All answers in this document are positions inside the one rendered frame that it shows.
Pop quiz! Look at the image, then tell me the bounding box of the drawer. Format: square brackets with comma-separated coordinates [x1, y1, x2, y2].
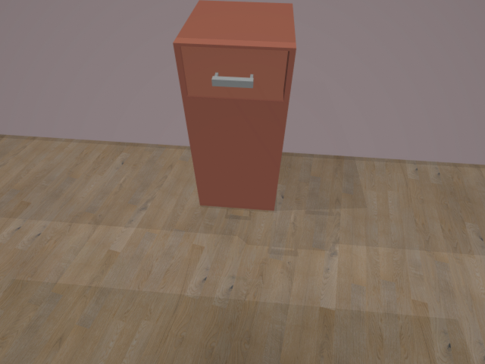
[181, 46, 288, 100]

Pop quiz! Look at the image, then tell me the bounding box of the cabinet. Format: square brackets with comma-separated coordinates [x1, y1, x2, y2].
[173, 0, 296, 211]

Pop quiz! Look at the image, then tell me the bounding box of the handle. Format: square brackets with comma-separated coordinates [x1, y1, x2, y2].
[211, 73, 254, 88]

